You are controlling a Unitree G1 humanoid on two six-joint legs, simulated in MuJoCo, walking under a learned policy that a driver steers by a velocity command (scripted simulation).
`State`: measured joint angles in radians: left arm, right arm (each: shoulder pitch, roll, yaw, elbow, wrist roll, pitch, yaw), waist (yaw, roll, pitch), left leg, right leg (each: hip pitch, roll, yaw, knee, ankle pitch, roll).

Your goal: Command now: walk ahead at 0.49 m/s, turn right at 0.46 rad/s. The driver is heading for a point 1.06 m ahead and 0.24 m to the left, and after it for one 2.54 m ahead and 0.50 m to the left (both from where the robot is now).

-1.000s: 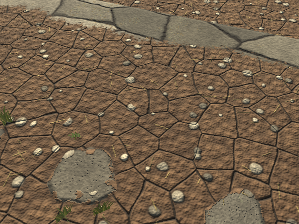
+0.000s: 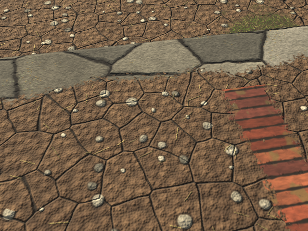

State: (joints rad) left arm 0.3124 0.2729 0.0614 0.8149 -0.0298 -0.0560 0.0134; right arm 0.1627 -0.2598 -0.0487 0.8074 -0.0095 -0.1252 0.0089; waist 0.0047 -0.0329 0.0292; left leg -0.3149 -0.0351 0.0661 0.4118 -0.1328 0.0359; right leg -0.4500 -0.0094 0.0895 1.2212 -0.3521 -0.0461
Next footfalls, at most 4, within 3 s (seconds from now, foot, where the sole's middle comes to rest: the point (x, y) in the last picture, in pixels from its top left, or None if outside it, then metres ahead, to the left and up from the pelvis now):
0.34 right None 0.34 -0.17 -0.77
0.90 left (133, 202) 0.59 0.12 -0.77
1.38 right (145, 139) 0.93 0.08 -0.77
1.84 left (80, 134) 0.95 0.42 -0.77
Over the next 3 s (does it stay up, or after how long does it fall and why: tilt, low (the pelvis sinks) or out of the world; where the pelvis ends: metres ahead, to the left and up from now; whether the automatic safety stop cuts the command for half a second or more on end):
stays up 0.95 0.27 0.01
